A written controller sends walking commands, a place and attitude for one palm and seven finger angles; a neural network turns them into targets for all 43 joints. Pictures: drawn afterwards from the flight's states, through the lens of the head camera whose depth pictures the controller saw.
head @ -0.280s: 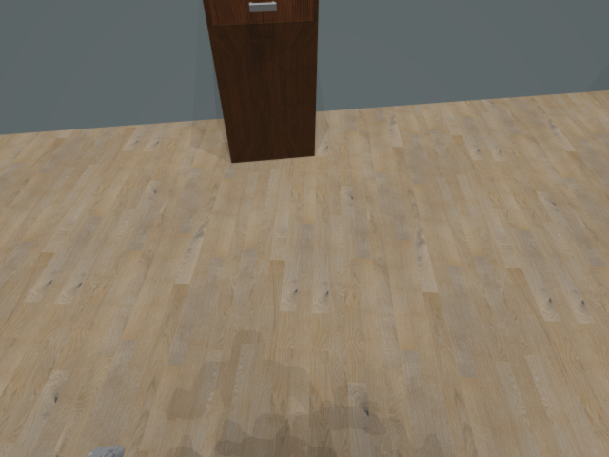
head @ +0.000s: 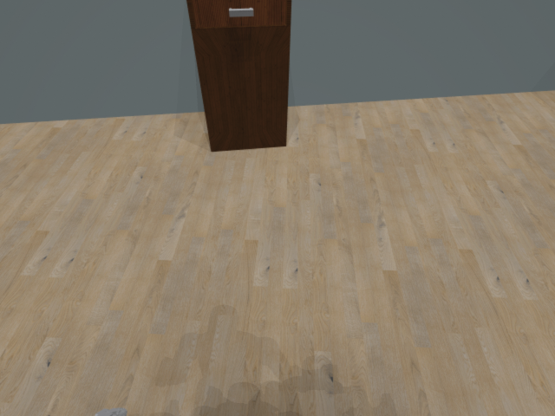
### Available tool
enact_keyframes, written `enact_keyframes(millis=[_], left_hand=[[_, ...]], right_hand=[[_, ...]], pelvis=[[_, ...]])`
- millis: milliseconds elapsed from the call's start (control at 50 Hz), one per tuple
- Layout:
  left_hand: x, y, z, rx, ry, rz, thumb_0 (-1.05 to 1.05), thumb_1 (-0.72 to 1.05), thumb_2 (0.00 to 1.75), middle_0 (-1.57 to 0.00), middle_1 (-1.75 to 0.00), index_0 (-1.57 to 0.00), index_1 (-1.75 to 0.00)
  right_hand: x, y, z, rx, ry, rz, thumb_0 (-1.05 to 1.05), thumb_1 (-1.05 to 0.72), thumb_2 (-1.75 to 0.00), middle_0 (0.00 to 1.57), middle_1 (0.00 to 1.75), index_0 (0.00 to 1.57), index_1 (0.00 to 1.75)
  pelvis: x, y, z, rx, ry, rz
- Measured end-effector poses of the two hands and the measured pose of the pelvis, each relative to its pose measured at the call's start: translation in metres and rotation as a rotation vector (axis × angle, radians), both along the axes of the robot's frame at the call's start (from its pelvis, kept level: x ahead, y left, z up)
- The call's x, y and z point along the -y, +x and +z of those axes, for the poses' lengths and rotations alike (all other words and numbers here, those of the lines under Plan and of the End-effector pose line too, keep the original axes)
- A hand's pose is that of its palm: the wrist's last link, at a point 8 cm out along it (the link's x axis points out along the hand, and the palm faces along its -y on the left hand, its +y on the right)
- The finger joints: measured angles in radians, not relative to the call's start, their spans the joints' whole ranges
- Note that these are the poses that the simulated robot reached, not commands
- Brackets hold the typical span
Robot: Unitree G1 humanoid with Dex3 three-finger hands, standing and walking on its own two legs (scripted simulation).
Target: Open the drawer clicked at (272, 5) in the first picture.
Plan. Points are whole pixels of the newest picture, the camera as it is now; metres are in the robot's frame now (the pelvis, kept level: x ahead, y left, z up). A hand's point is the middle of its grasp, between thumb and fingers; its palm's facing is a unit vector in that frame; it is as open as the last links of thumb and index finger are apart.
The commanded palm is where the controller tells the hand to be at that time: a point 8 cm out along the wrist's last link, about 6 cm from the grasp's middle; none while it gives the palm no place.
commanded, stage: stand and wait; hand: left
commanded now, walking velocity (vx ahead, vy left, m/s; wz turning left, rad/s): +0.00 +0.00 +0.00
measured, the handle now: (241, 11) +1.69 +0.25 +0.00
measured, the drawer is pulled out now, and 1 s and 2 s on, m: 0.00 0.00 0.00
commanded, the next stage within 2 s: look at it before walking up in 0.54 s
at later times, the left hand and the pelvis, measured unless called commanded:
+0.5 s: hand out of the picture +0.06 +0.25 -0.15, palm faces -0.03 -0.94 -0.34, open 7.4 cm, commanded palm none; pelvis -0.01 +0.00 +0.00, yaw +0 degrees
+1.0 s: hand out of the picture +0.07 +0.25 -0.15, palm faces -0.04 -0.94 -0.34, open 7.4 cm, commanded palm none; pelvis -0.01 +0.00 +0.01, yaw +0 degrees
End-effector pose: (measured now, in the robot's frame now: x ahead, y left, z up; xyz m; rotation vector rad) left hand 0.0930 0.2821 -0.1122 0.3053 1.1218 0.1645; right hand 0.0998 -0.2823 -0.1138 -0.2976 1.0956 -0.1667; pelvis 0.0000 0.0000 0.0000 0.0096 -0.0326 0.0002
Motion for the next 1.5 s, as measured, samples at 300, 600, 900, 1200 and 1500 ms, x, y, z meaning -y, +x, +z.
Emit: enact_keyframes(millis=[300, 600, 900, 1200, 1500], left_hand=[[-0.010, -0.035, -0.003, -0.096, 0.019, 0.031, 0.01, 0.91, 0.90, -0.21, -0.30, -0.20, -0.29], [-0.010, -0.032, -0.001, -0.083, 0.018, 0.024, 0.01, 0.91, 0.90, -0.21, -0.30, -0.20, -0.29], [-0.009, -0.028, 0.000, -0.081, 0.016, 0.016, 0.01, 0.91, 0.90, -0.21, -0.30, -0.20, -0.29], [-0.010, -0.029, -0.001, -0.101, 0.017, 0.016, 0.01, 0.91, 0.90, -0.21, -0.30, -0.20, -0.29], [0.018, -0.048, -0.031, -0.212, -0.087, 0.043, 0.00, 0.91, 0.90, -0.20, -0.30, -0.20, -0.29]], right_hand=[[0.013, -0.038, -0.003, -0.106, -0.022, -0.036, 0.00, -0.91, -0.90, 0.20, 0.30, 0.20, 0.30], [0.011, -0.045, -0.003, -0.113, -0.016, -0.044, 0.00, -0.91, -0.90, 0.20, 0.30, 0.20, 0.30], [0.009, -0.039, -0.002, -0.104, -0.011, -0.042, 0.00, -0.91, -0.90, 0.20, 0.30, 0.20, 0.30], [0.012, -0.038, -0.001, -0.119, -0.017, -0.048, 0.00, -0.91, -0.90, 0.20, 0.30, 0.20, 0.30], [-0.026, -0.057, -0.023, -0.199, 0.056, -0.094, 0.00, -0.91, -0.90, 0.20, 0.30, 0.20, 0.30]], pelvis=[[0.002, -0.006, 0.003, 0.002, -0.003, -0.002], [0.000, -0.009, 0.004, 0.007, -0.003, -0.004], [-0.001, -0.008, 0.005, 0.003, -0.003, -0.008], [0.000, -0.005, 0.006, 0.000, -0.004, -0.010], [-0.006, 0.028, -0.005, -0.023, -0.013, -0.043]])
